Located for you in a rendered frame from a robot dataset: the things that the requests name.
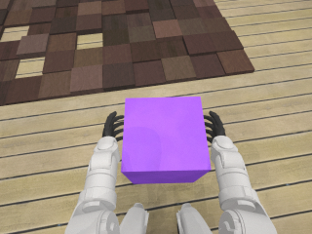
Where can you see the left robot shin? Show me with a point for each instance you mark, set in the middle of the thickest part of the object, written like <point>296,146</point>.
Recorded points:
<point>139,205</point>

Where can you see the robot left hand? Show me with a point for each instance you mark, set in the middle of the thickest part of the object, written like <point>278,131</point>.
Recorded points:
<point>109,126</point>

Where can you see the carton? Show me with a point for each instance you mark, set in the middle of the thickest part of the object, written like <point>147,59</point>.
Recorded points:
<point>164,140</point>

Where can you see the right robot shin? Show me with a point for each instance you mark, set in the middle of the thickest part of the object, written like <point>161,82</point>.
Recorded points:
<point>186,205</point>

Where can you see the left robot forearm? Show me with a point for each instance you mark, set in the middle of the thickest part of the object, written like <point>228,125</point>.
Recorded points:
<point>99,189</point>

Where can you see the right robot forearm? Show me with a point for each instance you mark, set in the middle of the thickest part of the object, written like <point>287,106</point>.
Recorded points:
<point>235,190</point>

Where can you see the robot right upper arm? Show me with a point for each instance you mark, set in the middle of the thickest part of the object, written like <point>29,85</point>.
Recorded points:
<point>234,221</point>

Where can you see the robot left upper arm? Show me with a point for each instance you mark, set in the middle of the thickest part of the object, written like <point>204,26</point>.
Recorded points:
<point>98,222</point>

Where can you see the robot shin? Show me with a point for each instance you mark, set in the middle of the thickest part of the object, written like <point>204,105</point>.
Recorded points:
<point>186,205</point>
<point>139,205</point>

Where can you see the robot right hand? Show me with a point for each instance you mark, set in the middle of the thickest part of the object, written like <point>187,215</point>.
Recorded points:
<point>216,126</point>

